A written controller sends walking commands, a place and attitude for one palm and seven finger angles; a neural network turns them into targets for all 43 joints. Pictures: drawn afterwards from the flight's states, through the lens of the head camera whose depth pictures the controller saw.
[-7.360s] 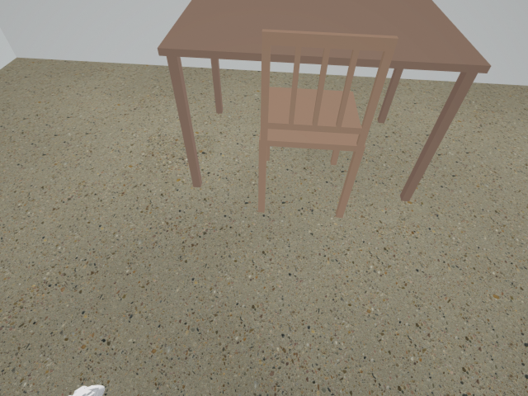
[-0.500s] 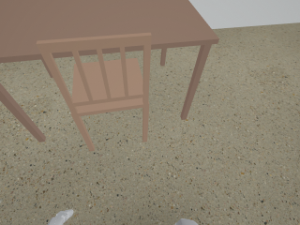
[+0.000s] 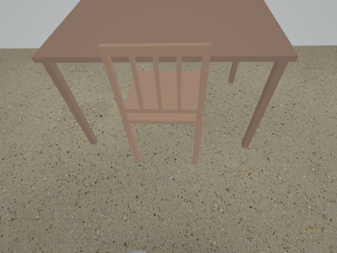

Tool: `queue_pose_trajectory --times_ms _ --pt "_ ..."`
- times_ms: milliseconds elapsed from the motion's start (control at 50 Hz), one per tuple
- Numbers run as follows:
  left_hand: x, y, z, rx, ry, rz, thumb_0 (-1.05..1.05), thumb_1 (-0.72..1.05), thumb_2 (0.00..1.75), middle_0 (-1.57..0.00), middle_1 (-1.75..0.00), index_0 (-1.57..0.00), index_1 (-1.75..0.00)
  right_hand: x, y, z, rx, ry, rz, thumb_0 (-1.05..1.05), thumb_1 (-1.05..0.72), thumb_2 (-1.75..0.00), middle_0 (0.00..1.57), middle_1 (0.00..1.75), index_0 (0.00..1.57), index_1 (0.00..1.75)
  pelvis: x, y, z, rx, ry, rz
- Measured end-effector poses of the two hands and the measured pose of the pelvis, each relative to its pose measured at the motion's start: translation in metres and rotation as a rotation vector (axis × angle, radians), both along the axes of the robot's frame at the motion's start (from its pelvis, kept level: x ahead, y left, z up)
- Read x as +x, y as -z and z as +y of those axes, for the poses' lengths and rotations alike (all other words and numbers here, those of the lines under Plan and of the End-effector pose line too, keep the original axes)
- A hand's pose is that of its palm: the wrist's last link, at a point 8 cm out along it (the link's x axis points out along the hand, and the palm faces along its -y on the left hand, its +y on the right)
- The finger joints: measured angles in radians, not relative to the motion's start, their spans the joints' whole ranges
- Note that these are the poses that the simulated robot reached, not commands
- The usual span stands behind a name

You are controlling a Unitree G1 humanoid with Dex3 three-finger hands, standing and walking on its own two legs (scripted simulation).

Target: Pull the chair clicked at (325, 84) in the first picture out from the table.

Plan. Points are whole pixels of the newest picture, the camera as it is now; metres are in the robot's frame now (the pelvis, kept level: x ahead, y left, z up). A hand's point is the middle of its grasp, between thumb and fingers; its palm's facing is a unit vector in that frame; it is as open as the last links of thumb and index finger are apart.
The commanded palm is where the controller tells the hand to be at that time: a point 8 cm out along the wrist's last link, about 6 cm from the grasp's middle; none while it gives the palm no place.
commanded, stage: take the last steps up to it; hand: left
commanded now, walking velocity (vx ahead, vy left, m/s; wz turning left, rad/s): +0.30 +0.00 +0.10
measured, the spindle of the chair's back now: (158, 84) +0.77 +0.10 -0.10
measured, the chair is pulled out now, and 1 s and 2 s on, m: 0.00 0.00 0.00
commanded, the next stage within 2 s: come to a stop and stand still in 0.92 s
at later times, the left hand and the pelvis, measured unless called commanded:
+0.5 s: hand out of the picture +0.13 +0.21 -0.18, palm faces +0.03 -0.98 -0.18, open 7.4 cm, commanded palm none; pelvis +0.10 +0.03 -0.01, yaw +1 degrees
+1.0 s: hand (126, 211) +0.26 +0.16 -0.18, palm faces +0.11 -0.98 -0.16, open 7.3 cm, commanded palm none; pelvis +0.27 -0.01 +0.00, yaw +2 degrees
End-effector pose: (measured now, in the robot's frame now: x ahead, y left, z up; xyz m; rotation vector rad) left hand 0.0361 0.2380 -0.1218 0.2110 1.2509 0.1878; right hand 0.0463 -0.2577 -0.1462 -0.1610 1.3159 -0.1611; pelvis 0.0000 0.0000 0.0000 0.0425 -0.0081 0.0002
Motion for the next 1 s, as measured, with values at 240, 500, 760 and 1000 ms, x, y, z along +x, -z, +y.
queue_pose_trajectory --times_ms 240,500,760,1000 --pt "-0.082 0.034 0.044 -0.078 -0.127 0.251 0.01 0.91 0.9 -0.2 -0.3 -0.2 -0.3 0.055 -0.017 0.067 -0.028 -0.107 -0.152 0.01 -0.91 -0.9 0.2 0.3 0.2 0.3 0.025 0.008 0.039 -0.041 -0.022 -0.014" --pt "0.084 0.029 0.026 -0.086 -0.023 0.074 0.01 0.91 0.9 -0.2 -0.3 -0.2 -0.3 -0.007 0.0 0.062 0.008 0.037 0.168 0.01 -0.92 -0.9 0.2 0.3 0.21 0.3 0.095 0.008 0.027 -0.023 -0.02 -0.01" --pt "0.217 0.017 -0.026 -0.046 -0.007 -0.087 0.0 0.91 0.9 -0.2 -0.3 -0.2 -0.3 0.107 0.012 0.011 0.033 0.044 0.145 0.01 -0.91 -0.9 0.2 0.3 0.2 0.3 0.19 0.01 -0.019 -0.044 -0.04 -0.014" --pt "0.214 0.029 -0.025 -0.107 -0.1 0.083 0.01 0.92 0.9 -0.2 -0.3 -0.2 -0.3 0.29 -0.009 0.024 0.013 -0.073 -0.118 0.01 -0.93 -0.9 0.2 0.3 0.2 0.3 0.266 0.004 -0.007 -0.065 -0.039 -0.002"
